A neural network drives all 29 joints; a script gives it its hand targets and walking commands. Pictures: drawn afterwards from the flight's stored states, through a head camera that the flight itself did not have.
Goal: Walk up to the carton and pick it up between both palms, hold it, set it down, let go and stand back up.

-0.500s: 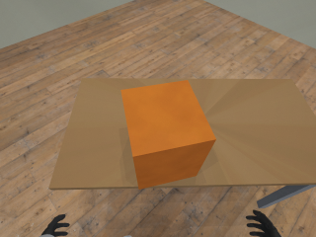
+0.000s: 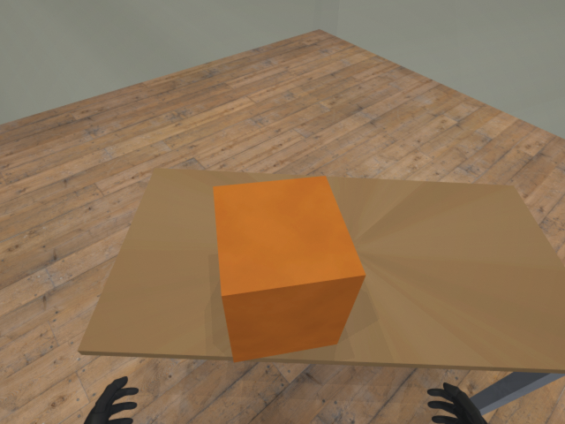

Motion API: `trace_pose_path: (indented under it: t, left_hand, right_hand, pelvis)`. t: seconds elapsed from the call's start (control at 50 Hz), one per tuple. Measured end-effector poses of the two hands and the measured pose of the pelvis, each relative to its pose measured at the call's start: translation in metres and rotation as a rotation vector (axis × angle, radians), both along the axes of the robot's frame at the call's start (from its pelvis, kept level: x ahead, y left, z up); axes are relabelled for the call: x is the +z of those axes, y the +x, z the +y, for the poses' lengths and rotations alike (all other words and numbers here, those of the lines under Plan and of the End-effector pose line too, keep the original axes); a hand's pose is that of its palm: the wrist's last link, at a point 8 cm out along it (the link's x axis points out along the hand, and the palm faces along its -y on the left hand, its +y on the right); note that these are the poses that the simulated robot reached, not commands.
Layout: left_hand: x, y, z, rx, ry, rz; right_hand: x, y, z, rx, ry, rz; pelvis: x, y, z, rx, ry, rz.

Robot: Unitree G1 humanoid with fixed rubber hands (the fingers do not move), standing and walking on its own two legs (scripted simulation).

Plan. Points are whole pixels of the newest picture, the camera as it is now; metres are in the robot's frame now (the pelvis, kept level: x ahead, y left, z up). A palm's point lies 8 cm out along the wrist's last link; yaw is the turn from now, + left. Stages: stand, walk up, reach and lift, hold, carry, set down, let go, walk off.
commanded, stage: reach and lift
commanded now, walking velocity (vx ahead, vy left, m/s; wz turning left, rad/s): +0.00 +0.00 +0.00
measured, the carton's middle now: (279, 270) +0.40 +0.02 -0.06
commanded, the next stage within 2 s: none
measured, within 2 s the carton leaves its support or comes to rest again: neither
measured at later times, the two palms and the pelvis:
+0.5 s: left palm out of the picture +0.14 +0.24 -0.07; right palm out of the picture +0.15 -0.24 -0.06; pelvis +0.00 -0.01 +0.01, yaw -1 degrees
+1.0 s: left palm (123, 419) +0.16 +0.22 -0.05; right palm (458, 423) +0.17 -0.23 -0.05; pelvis +0.02 +0.00 +0.01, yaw -1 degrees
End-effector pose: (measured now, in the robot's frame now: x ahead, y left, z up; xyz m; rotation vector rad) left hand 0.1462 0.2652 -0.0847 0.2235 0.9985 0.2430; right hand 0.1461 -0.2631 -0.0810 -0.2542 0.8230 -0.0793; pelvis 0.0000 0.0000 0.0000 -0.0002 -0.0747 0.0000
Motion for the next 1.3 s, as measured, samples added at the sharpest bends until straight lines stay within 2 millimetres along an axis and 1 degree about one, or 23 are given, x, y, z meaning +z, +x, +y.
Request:
trace_pose_path:
  t: [0.1,0.22,0.36,0.46,0.6,0.66,0.76,0.82,0.88,0.98,1.08,1.22,1.3]
  left_hand:
    - [0.009,0.000,-0.007,0.012,-0.011,-0.066]
    - [0.012,-0.001,-0.020,0.007,-0.039,-0.112]
    - [0.014,-0.004,-0.028,0.022,-0.049,-0.173]
    - [0.015,-0.007,-0.027,0.039,-0.043,-0.234]
    - [0.015,-0.012,-0.027,0.055,-0.044,-0.291]
    - [0.017,-0.009,-0.028,0.060,-0.052,-0.330]
    - [0.025,0.002,-0.030,0.051,-0.056,-0.413]
    - [0.031,0.009,-0.032,0.034,-0.055,-0.462]
    - [0.033,0.014,-0.035,0.017,-0.053,-0.480]
    - [0.035,0.015,-0.042,0.021,-0.067,-0.526]
    - [0.037,0.013,-0.048,0.035,-0.082,-0.578]
    - [0.042,0.021,-0.057,0.040,-0.090,-0.651]
    - [0.045,0.027,-0.059,0.059,-0.087,-0.679]
  right_hand:
    - [0.003,-0.002,0.014,0.016,0.040,-0.026]
    - [0.005,-0.009,0.024,0.012,0.070,-0.060]
    - [0.010,-0.008,0.023,0.018,0.071,-0.101]
    - [0.017,-0.003,0.023,0.031,0.085,-0.143]
    - [0.021,0.006,0.028,0.050,0.114,-0.190]
    - [0.022,0.009,0.032,0.052,0.131,-0.209]
    - [0.025,0.017,0.038,0.045,0.161,-0.263]
    - [0.028,0.021,0.039,0.040,0.177,-0.306]
    - [0.028,0.023,0.038,0.045,0.187,-0.323]
    - [0.026,0.020,0.036,0.053,0.197,-0.333]
    - [0.031,0.021,0.034,0.063,0.200,-0.379]
    - [0.038,0.036,0.033,0.092,0.212,-0.428]
    - [0.041,0.045,0.036,0.117,0.225,-0.448]
  pelvis:
    - [0.004,-0.002,-0.009,0.005,0.008,-0.010]
    - [0.006,-0.005,-0.014,0.001,0.013,-0.007]
    - [0.008,-0.005,-0.014,-0.005,0.017,0.000]
    - [0.009,-0.004,-0.014,-0.010,0.017,0.006]
    - [0.009,0.002,-0.011,-0.005,0.013,0.014]
    - [0.009,0.005,-0.008,-0.004,0.012,0.016]
    - [0.009,0.010,-0.004,-0.005,0.009,0.013]
    - [0.009,0.013,-0.002,-0.005,0.006,0.008]
    - [0.009,0.015,0.000,-0.009,0.006,0.005]
    - [0.008,0.019,0.002,-0.010,0.004,0.003]
    - [0.006,0.020,0.001,-0.008,0.005,0.010]
    - [0.003,0.016,-0.004,-0.006,0.007,0.029]
    - [0.002,0.016,-0.007,-0.003,0.008,0.040]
